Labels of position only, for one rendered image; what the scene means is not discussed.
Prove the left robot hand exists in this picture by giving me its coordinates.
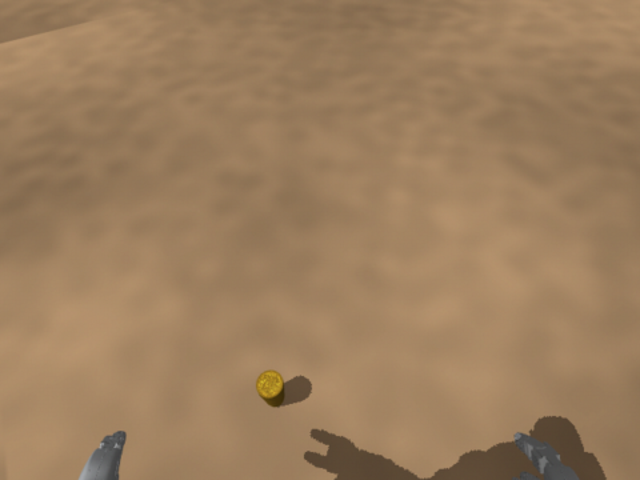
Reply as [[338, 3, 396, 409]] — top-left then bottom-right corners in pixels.
[[78, 431, 126, 480]]

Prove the right robot hand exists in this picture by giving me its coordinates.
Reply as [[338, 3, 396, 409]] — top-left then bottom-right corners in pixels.
[[512, 433, 579, 480]]

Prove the cup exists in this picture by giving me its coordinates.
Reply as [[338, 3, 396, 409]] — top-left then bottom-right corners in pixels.
[[256, 370, 285, 407]]

